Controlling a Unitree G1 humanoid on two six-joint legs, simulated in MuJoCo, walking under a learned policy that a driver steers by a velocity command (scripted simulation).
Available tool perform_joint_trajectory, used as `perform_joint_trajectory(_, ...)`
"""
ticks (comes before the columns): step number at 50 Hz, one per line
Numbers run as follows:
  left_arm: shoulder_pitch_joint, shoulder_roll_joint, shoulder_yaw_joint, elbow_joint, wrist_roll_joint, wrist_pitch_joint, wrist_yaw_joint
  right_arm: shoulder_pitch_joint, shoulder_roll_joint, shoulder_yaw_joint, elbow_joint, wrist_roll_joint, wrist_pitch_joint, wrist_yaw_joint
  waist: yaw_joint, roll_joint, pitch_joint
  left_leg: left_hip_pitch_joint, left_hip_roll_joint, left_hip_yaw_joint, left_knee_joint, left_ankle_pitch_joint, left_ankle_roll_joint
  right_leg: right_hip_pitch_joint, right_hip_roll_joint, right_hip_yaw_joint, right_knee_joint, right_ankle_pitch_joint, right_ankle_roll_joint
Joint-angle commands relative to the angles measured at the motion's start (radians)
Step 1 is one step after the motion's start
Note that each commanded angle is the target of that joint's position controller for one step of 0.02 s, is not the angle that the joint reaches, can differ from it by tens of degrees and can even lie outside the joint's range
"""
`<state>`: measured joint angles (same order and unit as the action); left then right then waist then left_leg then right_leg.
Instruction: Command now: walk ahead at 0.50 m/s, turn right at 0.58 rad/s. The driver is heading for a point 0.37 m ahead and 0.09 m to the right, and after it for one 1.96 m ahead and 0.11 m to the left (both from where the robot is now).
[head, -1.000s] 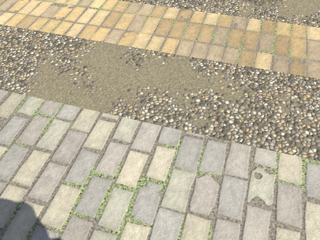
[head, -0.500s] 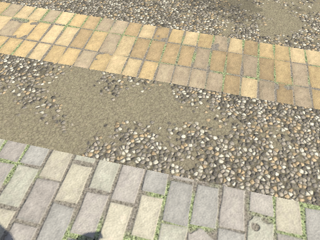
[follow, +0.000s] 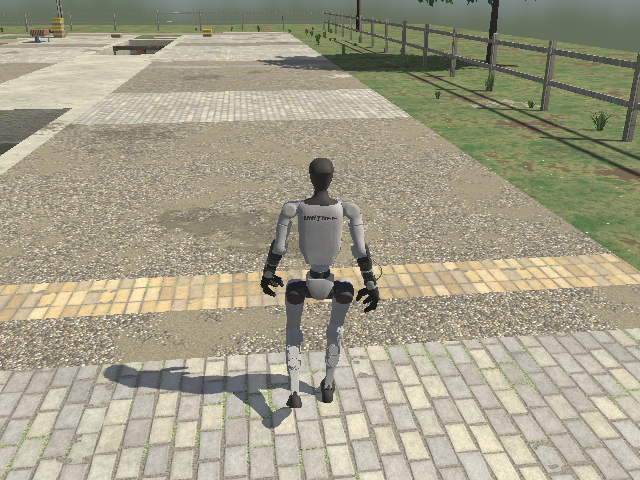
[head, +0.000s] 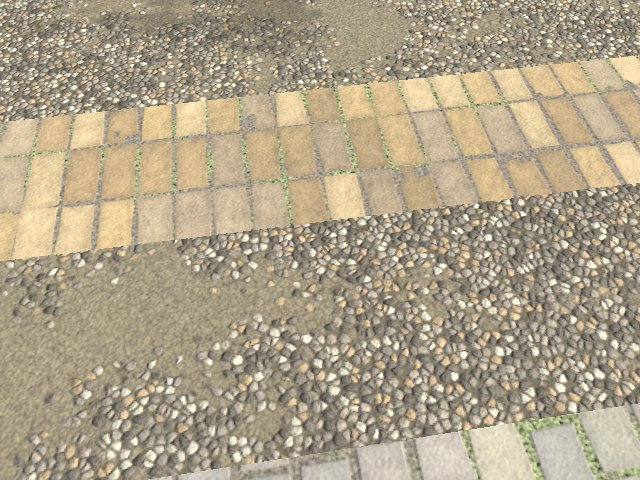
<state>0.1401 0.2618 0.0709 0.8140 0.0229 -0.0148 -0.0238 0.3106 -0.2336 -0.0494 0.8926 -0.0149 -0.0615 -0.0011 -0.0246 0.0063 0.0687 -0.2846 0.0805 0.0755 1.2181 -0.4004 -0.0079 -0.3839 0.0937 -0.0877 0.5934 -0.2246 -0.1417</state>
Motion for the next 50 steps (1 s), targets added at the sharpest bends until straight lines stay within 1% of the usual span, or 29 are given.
perform_joint_trajectory(1,0.125,0.132,0.038,-0.005,-0.022,-0.011,0.025,-0.034,-0.115,-0.020,-0.109,-0.017,-0.023,0.002,0.022,0.017,-0.056,-0.350,0.050,-0.102,-0.001,0.080,-0.002,0.307,-0.291,0.424,-0.343,0.305,-0.160)
perform_joint_trajectory(3,0.115,0.116,0.028,-0.012,-0.026,-0.031,0.022,-0.001,-0.104,-0.019,-0.103,-0.037,0.013,0.009,-0.007,-0.002,-0.085,-0.276,0.049,-0.096,-0.057,0.089,-0.023,0.251,-0.244,0.361,-0.354,0.402,-0.150)
perform_joint_trajectory(6,0.173,0.151,0.036,-0.001,-0.026,-0.046,0.017,-0.068,-0.088,-0.014,-0.134,-0.035,0.036,0.016,0.005,-0.018,-0.069,-0.320,0.042,-0.076,-0.158,0.166,-0.046,0.228,-0.209,0.338,-0.380,0.393,-0.139)
perform_joint_trajectory(9,0.245,0.152,0.035,0.008,-0.025,-0.044,0.018,-0.201,-0.097,-0.013,-0.181,-0.031,0.039,0.017,0.053,-0.046,-0.032,-0.409,0.033,-0.076,-0.292,0.272,-0.057,0.271,-0.200,0.366,-0.393,0.357,-0.114)
perform_joint_trajectory(13,0.316,0.159,0.035,0.016,-0.022,-0.042,0.024,-0.325,-0.094,-0.003,-0.225,-0.025,0.031,0.025,0.101,-0.062,-0.029,-0.441,-0.003,-0.083,-0.448,0.364,-0.052,0.362,-0.198,0.393,-0.357,0.397,-0.095)
perform_joint_trajectory(16,0.350,0.164,0.035,0.021,-0.014,-0.035,0.034,-0.393,-0.092,0.007,-0.258,-0.018,0.017,0.025,0.120,-0.067,-0.014,-0.406,-0.053,-0.070,-0.554,0.365,-0.034,0.402,-0.194,0.396,-0.275,0.603,-0.078)
perform_joint_trajectory(18,0.341,0.171,0.036,0.017,-0.010,-0.028,0.042,-0.363,-0.102,0.008,-0.260,-0.013,0.005,0.017,0.102,-0.088,-0.033,-0.291,-0.091,-0.076,-0.631,0.348,-0.010,0.395,-0.181,0.402,-0.196,0.729,-0.035)
perform_joint_trajectory(20,0.274,0.188,0.040,-0.006,-0.010,-0.031,0.045,-0.210,-0.148,-0.006,-0.216,-0.011,-0.007,0.001,0.032,-0.105,-0.093,-0.059,-0.135,-0.080,-0.711,0.328,0.027,0.344,-0.148,0.417,-0.068,0.838,0.025)
perform_joint_trajectory(21,0.233,0.196,0.041,-0.017,-0.023,-0.040,0.039,-0.090,-0.171,-0.014,-0.190,-0.015,-0.022,-0.011,-0.040,-0.083,-0.143,0.115,-0.106,-0.089,-0.800,0.455,0.050,0.290,-0.104,0.399,0.083,0.805,0.053)
perform_joint_trajectory(22,0.226,0.139,0.026,-0.056,-0.044,-0.049,0.033,0.048,-0.232,-0.026,-0.177,-0.033,-0.036,-0.023,-0.084,-0.001,-0.271,0.381,0.096,-0.238,-0.769,0.689,0.091,0.142,-0.048,0.364,0.329,0.477,0.081)
perform_joint_trajectory(23,0.406,0.038,0.010,-0.068,-0.084,-0.037,0.050,0.053,-0.303,-0.037,-0.199,-0.041,-0.024,-0.018,0.002,0.241,-0.450,0.631,0.467,-0.568,-0.687,1.247,0.245,-0.087,0.113,0.224,0.664,-0.484,0.106)
perform_joint_trajectory(24,0.427,0.155,0.026,-0.039,-0.031,-0.017,0.062,0.030,-0.248,-0.038,-0.210,-0.002,-0.002,-0.013,0.010,0.143,-0.494,0.533,0.433,-0.638,-0.708,1.170,0.283,-0.109,0.038,0.214,0.756,-0.406,0.100)
perform_joint_trajectory(25,0.346,0.170,0.036,-0.035,-0.015,-0.004,0.055,-0.044,-0.154,-0.012,-0.225,0.003,0.004,-0.015,0.021,0.075,-0.352,0.393,0.359,-0.487,-0.754,1.040,0.257,-0.123,0.002,0.208,0.748,-0.322,0.113)
perform_joint_trajectory(26,0.294,0.153,0.033,-0.043,-0.006,0.007,0.044,-0.102,-0.099,0.007,-0.226,0.001,0.009,-0.016,0.033,0.059,-0.236,0.285,0.285,-0.360,-0.801,0.938,0.218,-0.142,-0.032,0.186,0.699,-0.277,0.127)
perform_joint_trajectory(27,0.263,0.131,0.029,-0.047,0.003,0.018,0.030,-0.111,-0.085,0.014,-0.219,-0.002,0.009,-0.020,0.032,0.101,-0.180,0.209,0.230,-0.296,-0.839,0.900,0.204,-0.133,-0.047,0.186,0.665,-0.248,0.139)
perform_joint_trajectory(29,0.283,0.083,0.015,-0.042,0.006,0.042,0.010,-0.102,-0.107,0.012,-0.189,-0.002,0.003,-0.017,0.054,0.139,-0.143,0.076,0.178,-0.216,-0.888,0.918,0.213,-0.044,-0.031,0.183,0.611,-0.208,0.154)
perform_joint_trajectory(32,0.290,0.044,-0.007,-0.031,0.002,0.052,0.011,-0.132,-0.097,0.021,-0.164,-0.010,-0.011,-0.005,0.093,0.117,-0.183,0.010,0.154,-0.159,-0.904,0.909,0.223,0.057,-0.029,0.180,0.417,-0.177,0.151)
perform_joint_trajectory(34,0.244,0.027,-0.027,-0.031,0.010,0.059,0.016,-0.145,-0.099,0.025,-0.148,-0.009,-0.006,0.004,0.087,0.160,-0.175,-0.015,0.116,-0.149,-0.916,0.798,0.208,0.120,-0.059,0.120,0.226,-0.137,0.148)
perform_joint_trajectory(36,0.185,0.044,-0.033,-0.038,0.006,0.064,0.024,-0.105,-0.140,0.009,-0.130,-0.008,0.015,0.012,0.050,0.182,-0.165,-0.016,0.102,-0.194,-0.918,0.599,0.208,0.147,-0.052,0.089,0.129,-0.124,0.150)
perform_joint_trajectory(38,0.158,0.068,-0.032,-0.046,0.002,0.062,0.032,-0.095,-0.192,-0.014,-0.130,-0.003,0.045,0.019,0.048,0.157,-0.135,-0.054,0.101,-0.259,-0.916,0.340,0.201,0.176,-0.040,0.069,0.034,-0.109,0.139)
perform_joint_trajectory(40,0.162,0.081,-0.031,-0.049,0.008,0.045,0.044,-0.094,-0.186,-0.019,-0.136,0.007,0.070,0.020,0.067,0.105,-0.085,-0.161,0.083,-0.309,-0.896,0.159,0.147,0.273,-0.056,0.089,-0.139,-0.054,0.107)
perform_joint_trajectory(41,0.169,0.122,-0.027,-0.062,0.021,0.032,0.056,-0.085,-0.143,-0.010,-0.150,0.010,0.071,0.021,0.066,0.011,-0.087,-0.218,0.046,-0.298,-0.834,0.090,0.097,0.315,-0.187,0.229,-0.245,-0.104,0.078)
perform_joint_trajectory(42,0.140,0.201,-0.010,-0.074,0.018,0.027,0.065,-0.083,-0.066,0.005,-0.177,0.023,0.069,0.022,0.040,-0.175,-0.079,-0.286,-0.092,-0.156,-0.678,-0.019,0.043,0.290,-0.363,0.422,-0.367,-0.182,0.013)
perform_joint_trajectory(43,0.106,0.224,0.007,-0.076,0.012,0.030,0.065,-0.086,-0.110,-0.008,-0.175,0.010,0.075,0.012,0.058,-0.259,-0.049,-0.212,-0.153,-0.066,-0.448,-0.130,0.032,0.113,-0.472,0.482,-0.405,-0.102,-0.078)
perform_joint_trajectory(44,0.073,0.164,-0.008,-0.085,0.013,0.025,0.068,-0.065,-0.147,-0.028,-0.161,0.004,0.085,0.009,0.033,-0.180,-0.030,-0.197,-0.129,-0.105,-0.288,-0.136,0.034,0.092,-0.447,0.429,-0.387,0.041,-0.107)
perform_joint_trajectory(45,0.028,0.120,-0.019,-0.091,0.005,0.021,0.071,-0.021,-0.144,-0.037,-0.139,0.004,0.094,0.006,-0.003,-0.137,-0.029,-0.193,-0.126,-0.108,-0.207,-0.112,0.030,0.093,-0.404,0.344,-0.358,0.177,-0.096)
perform_joint_trajectory(46,-0.004,0.099,-0.025,-0.100,0.003,0.020,0.074,0.012,-0.140,-0.042,-0.126,0.000,0.101,0.003,-0.024,-0.130,-0.046,-0.196,-0.117,-0.099,-0.165,-0.081,0.023,0.128,-0.366,0.270,-0.333,0.278,-0.074)
perform_joint_trajectory(48,0.006,0.090,-0.025,-0.097,-0.001,0.016,0.079,0.022,-0.116,-0.038,-0.123,-0.007,0.107,0.007,-0.018,-0.133,-0.078,-0.220,-0.105,-0.074,-0.193,-0.066,0.001,0.234,-0.337,0.184,-0.273,0.458,-0.062)
perform_joint_trajectory(50,0.042,0.100,-0.018,-0.086,0.000,0.018,0.076,-0.025,-0.093,-0.031,-0.146,0.000,0.112,0.018,0.015,-0.144,-0.102,-0.197,-0.096,-0.057,-0.291,-0.066,-0.013,0.291,-0.341,0.153,-0.236,0.487,-0.058)
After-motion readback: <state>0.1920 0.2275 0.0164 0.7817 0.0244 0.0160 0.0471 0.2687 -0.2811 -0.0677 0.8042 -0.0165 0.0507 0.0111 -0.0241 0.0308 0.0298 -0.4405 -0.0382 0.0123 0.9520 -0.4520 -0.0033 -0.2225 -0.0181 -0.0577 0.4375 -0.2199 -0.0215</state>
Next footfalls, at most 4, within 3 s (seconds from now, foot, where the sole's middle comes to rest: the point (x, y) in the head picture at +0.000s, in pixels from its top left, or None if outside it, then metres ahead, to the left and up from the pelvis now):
0.44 left None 0.44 0.07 -0.76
0.82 right None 0.33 -0.12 -0.76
1.16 left None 0.33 0.11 -0.76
1.68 right None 0.37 -0.07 -0.76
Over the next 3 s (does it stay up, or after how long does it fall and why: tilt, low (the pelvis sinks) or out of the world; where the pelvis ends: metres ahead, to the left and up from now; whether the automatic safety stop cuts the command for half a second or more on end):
stays up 0.72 0.14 0.02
